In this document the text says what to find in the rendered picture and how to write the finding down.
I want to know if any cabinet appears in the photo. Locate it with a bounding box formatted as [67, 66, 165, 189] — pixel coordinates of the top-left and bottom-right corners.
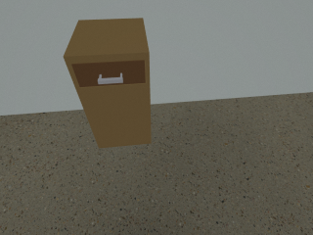
[64, 18, 152, 149]

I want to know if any handle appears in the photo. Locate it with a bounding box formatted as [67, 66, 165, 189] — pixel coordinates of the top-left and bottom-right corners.
[98, 72, 123, 84]

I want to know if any drawer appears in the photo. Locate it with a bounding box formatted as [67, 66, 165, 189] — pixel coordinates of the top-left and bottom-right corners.
[71, 60, 146, 87]

